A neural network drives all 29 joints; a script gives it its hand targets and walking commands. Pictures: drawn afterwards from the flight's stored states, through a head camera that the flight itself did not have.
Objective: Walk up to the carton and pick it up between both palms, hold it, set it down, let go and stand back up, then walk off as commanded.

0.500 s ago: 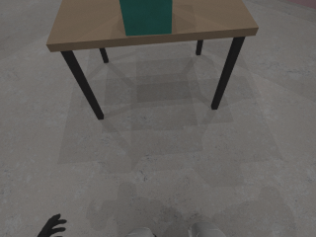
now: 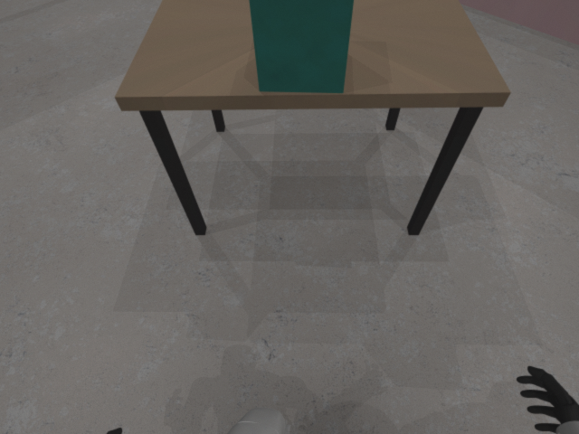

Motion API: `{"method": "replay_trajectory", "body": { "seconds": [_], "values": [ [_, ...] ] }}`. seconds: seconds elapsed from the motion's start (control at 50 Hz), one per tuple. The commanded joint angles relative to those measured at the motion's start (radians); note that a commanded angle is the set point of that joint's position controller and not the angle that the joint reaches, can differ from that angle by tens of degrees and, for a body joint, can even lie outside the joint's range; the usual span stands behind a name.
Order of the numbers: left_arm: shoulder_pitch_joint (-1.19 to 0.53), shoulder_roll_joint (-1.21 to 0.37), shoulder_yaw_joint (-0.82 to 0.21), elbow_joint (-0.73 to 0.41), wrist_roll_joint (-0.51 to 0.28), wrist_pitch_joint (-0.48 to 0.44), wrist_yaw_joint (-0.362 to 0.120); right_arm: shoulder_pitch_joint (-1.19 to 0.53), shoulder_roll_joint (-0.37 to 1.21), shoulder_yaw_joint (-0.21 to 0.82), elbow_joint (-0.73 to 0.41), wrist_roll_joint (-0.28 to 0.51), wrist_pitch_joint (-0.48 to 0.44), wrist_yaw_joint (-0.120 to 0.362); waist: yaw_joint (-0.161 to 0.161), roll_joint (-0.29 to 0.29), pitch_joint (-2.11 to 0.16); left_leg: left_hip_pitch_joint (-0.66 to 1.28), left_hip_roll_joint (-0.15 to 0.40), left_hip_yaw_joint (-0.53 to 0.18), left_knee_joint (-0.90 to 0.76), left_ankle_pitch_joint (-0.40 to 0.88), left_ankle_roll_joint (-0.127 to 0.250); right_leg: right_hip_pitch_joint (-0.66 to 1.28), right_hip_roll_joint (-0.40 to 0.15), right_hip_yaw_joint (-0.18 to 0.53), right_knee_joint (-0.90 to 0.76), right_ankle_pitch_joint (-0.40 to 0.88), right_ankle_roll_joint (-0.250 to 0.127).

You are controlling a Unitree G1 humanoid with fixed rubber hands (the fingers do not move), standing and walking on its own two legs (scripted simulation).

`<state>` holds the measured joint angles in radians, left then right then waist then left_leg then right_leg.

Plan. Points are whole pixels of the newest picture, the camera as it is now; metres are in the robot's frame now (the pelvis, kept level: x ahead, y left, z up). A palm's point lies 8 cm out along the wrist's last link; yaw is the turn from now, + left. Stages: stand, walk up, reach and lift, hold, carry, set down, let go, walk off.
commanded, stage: walk off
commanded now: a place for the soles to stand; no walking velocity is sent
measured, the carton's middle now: (303, 20) +0.96 +0.08 +0.06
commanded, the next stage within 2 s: none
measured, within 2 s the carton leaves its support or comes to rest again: neither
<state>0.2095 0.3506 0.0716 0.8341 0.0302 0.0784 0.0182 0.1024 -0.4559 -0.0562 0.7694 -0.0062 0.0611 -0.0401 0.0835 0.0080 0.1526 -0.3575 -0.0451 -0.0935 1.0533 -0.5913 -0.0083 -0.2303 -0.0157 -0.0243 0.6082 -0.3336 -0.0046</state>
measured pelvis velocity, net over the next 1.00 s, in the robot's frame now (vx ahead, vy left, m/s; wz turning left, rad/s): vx -0.06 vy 0.09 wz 0.00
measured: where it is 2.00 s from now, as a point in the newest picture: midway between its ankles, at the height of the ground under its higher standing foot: outside the picture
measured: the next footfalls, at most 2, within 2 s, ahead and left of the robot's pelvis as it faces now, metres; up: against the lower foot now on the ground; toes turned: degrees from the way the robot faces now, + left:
left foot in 0.12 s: +0.02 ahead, +0.15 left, +0.00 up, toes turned -5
right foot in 0.46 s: +0.03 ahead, -0.07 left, +0.00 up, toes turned +0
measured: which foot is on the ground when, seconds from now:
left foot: up 0.00-0.10, down 0.12-0.50, up 0.52-0.86, down 0.88-1.00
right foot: down 0.00-0.14, up 0.16-0.44, down 0.46-0.90, up 0.92-1.00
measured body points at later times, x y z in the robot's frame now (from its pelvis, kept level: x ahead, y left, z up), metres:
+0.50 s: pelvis +0.00 +0.03 +0.00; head +0.09 +0.04 +0.44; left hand +0.10 +0.36 -0.12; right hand +0.05 -0.31 -0.10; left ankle -0.01 +0.15 -0.72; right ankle -0.01 -0.07 -0.73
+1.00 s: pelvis -0.06 +0.09 +0.01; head +0.01 +0.12 +0.45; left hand +0.05 +0.43 -0.12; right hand +0.04 -0.22 -0.09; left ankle -0.05 +0.19 -0.73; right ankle -0.07 -0.05 -0.66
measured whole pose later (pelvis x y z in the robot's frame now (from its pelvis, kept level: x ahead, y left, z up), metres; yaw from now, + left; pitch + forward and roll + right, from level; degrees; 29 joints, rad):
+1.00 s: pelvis -0.06 +0.09 +0.01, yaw +0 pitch -3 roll -3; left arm 0.11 0.45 0.11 0.81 0.01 0.09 -0.01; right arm 0.21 -0.35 -0.02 0.80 -0.01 0.02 -0.04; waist 0.04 -0.03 0.22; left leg -0.22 -0.01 -0.09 0.59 -0.32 0.03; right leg -0.41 0.04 0.01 1.05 -0.40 0.03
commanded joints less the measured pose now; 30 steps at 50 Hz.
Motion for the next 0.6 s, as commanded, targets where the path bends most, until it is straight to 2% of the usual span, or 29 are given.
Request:
{"method": "replay_trajectory", "body": {
  "seconds": [0.0, 0.06, 0.08, 0.1, 0.12, 0.14, 0.16, 0.18, 0.2, 0.22, 0.24, 0.28, 0.32, 0.36, 0.38, 0.4, 0.42, 0.44, 0.46, 0.48, 0.5, 0.54, 0.58],
  "values": [
    [-0.077, 0.269, 0.076, -0.095, 0.006, -0.026, 0.018, 0.094, -0.131, -0.040, -0.037, 0.001, -0.021, -0.008, -0.065, -0.114, -0.112, 0.025, 0.039, 0.001, -0.185, 0.048, 0.004, 0.052, -0.246, 0.268, -0.116, 0.623, -0.183],
    [-0.116, 0.276, 0.083, -0.105, 0.002, -0.023, 0.012, 0.183, -0.114, -0.040, -0.014, 0.000, -0.036, -0.009, -0.099, -0.101, -0.169, 0.115, 0.031, 0.028, -0.506, 0.205, 0.022, 0.102, -0.173, 0.184, 0.048, 0.700, -0.122],
    [-0.122, 0.270, 0.087, -0.104, -0.003, -0.022, 0.010, 0.209, -0.115, -0.043, -0.006, 0.003, -0.046, -0.011, -0.111, -0.071, -0.174, 0.168, 0.030, 0.006, -0.641, 0.332, 0.032, 0.082, -0.116, 0.139, 0.157, 0.700, -0.096],
    [-0.101, 0.261, 0.094, -0.104, -0.004, -0.022, 0.007, 0.213, -0.150, -0.057, -0.007, -0.002, -0.050, -0.012, -0.096, 0.019, -0.191, 0.251, 0.079, -0.092, -0.671, 0.658, 0.055, -0.003, -0.025, 0.082, 0.293, 0.469, -0.050],
    [-0.081, 0.204, 0.088, -0.106, -0.007, -0.016, 0.003, 0.209, -0.201, -0.069, -0.014, -0.009, -0.050, -0.007, -0.073, 0.176, -0.181, 0.372, 0.269, -0.316, -0.614, 0.976, 0.124, -0.240, 0.072, -0.011, 0.442, -0.175, 0.002],
    [-0.063, 0.186, 0.093, -0.089, -0.002, 0.001, 0.000, 0.181, -0.251, -0.081, -0.036, -0.020, -0.046, -0.006, -0.066, 0.126, -0.118, 0.168, 0.380, -0.461, -0.734, 0.738, 0.222, -0.214, 0.086, 0.015, 0.548, -0.205, 0.040],
    [-0.070, 0.201, 0.097, -0.085, 0.007, 0.011, -0.005, 0.111, -0.256, -0.095, -0.054, -0.014, -0.047, -0.015, -0.043, 0.103, -0.058, -0.026, 0.417, -0.529, -0.817, 0.470, 0.250, -0.105, 0.036, 0.080, 0.586, -0.155, 0.039],
    [-0.047, 0.220, 0.085, -0.061, 0.004, 0.003, -0.017, 0.050, -0.207, -0.089, -0.068, -0.019, -0.040, -0.015, -0.014, 0.056, -0.058, 0.008, 0.336, -0.435, -0.777, 0.462, 0.219, -0.106, 0.024, 0.101, 0.558, -0.094, 0.041],
    [-0.035, 0.222, 0.079, -0.062, 0.007, 0.000, -0.023, 0.054, -0.181, -0.089, -0.069, -0.031, -0.039, -0.014, -0.014, 0.067, -0.088, 0.121, 0.286, -0.351, -0.732, 0.559, 0.189, -0.191, 0.044, 0.081, 0.542, -0.110, 0.045],
    [-0.023, 0.215, 0.073, -0.062, 0.008, 0.001, -0.029, 0.070, -0.176, -0.088, -0.071, -0.037, -0.040, -0.013, -0.022, 0.096, -0.123, 0.233, 0.262, -0.297, -0.682, 0.657, 0.171, -0.262, 0.060, 0.052, 0.530, -0.127, 0.042],
    [-0.028, 0.199, 0.064, -0.063, 0.007, 0.001, -0.036, 0.109, -0.164, -0.079, -0.057, -0.035, -0.041, -0.017, -0.034, 0.121, -0.130, 0.309, 0.251, -0.248, -0.642, 0.766, 0.157, -0.295, 0.056, 0.035, 0.450, -0.104, 0.038],
    [-0.059, 0.190, 0.053, -0.075, 0.002, -0.006, -0.041, 0.201, -0.136, -0.060, -0.019, -0.033, -0.042, -0.027, -0.058, 0.106, -0.158, 0.453, 0.229, -0.229, -0.578, 0.956, 0.115, -0.338, 0.054, -0.004, 0.267, -0.086, 0.023],
    [-0.050, 0.191, 0.055, -0.069, -0.017, -0.010, -0.045, 0.225, -0.154, -0.059, -0.014, -0.033, -0.047, -0.034, -0.056, 0.105, -0.189, 0.425, 0.251, -0.248, -0.576, 0.957, 0.122, -0.244, 0.051, 0.000, 0.143, -0.070, 0.023],
    [-0.038, 0.200, 0.060, -0.067, -0.030, -0.020, -0.046, 0.252, -0.173, -0.052, -0.007, -0.027, -0.052, -0.034, -0.059, 0.116, -0.226, 0.429, 0.269, -0.276, -0.556, 1.034, 0.134, -0.167, 0.048, 0.013, 0.029, -0.048, -0.001],
    [-0.034, 0.207, 0.065, -0.063, -0.036, -0.025, -0.043, 0.250, -0.191, -0.057, -0.015, -0.023, -0.052, -0.032, -0.060, 0.129, -0.230, 0.408, 0.277, -0.268, -0.547, 1.035, 0.135, -0.121, 0.043, 0.011, -0.027, -0.017, -0.013],
    [-0.001, 0.213, 0.071, -0.053, -0.038, -0.037, -0.039, 0.234, -0.198, -0.059, -0.025, -0.017, -0.054, -0.030, -0.041, 0.106, -0.249, 0.394, 0.261, -0.253, -0.502, 1.057, 0.123, -0.049, 0.029, 0.024, -0.117, 0.075, -0.031],
    [0.052, 0.227, 0.074, -0.037, -0.041, -0.044, -0.034, 0.212, -0.198, -0.060, -0.048, -0.012, -0.056, -0.029, -0.018, 0.064, -0.283, 0.338, 0.224, -0.192, -0.424, 1.023, 0.092, 0.076, -0.027, 0.074, -0.182, 0.346, -0.052],
    [0.107, 0.270, 0.084, -0.035, -0.039, -0.050, -0.025, 0.205, -0.209, -0.061, -0.063, -0.006, -0.059, -0.028, -0.004, 0.014, -0.358, 0.269, 0.166, -0.131, -0.309, 0.891, 0.047, 0.227, -0.097, 0.148, -0.144, 0.604, -0.087],
    [0.151, 0.306, 0.092, -0.040, -0.041, -0.049, -0.015, 0.183, -0.211, -0.059, -0.079, -0.007, -0.058, -0.029, 0.016, -0.036, -0.389, 0.136, 0.114, -0.073, -0.177, 0.640, 0.021, 0.354, -0.184, 0.242, -0.037, 0.887, -0.131],
    [0.121, 0.293, 0.082, -0.062, -0.051, -0.049, -0.003, 0.177, -0.182, -0.047, -0.064, 0.001, -0.053, -0.025, 0.007, -0.075, -0.363, 0.052, 0.068, -0.024, -0.072, 0.140, 0.018, 0.360, -0.265, 0.304, -0.037, 1.047, -0.187],
    [0.058, 0.280, 0.067, -0.086, -0.052, -0.048, -0.009, 0.189, -0.148, -0.036, -0.037, 0.007, -0.040, -0.027, -0.010, -0.079, -0.349, 0.024, 0.033, -0.013, -0.020, -0.031, 0.009, 0.328, -0.310, 0.347, -0.046, 1.041, -0.234],
    [-0.006, 0.252, 0.070, -0.101, -0.044, -0.026, -0.012, 0.163, -0.124, -0.034, -0.023, 0.004, -0.025, -0.027, -0.023, -0.126, -0.185, -0.007, 0.023, -0.036, 0.068, -0.077, -0.009, 0.141, -0.302, 0.344, -0.136, 0.795, -0.247],
    [-0.050, 0.239, 0.059, -0.114, -0.033, -0.017, -0.005, 0.144, -0.124, -0.030, -0.018, 0.000, -0.019, -0.022, -0.046, -0.096, -0.067, -0.011, 0.021, -0.023, 0.094, -0.042, -0.016, 0.026, -0.280, 0.326, -0.173, 0.692, -0.238]
  ]
}}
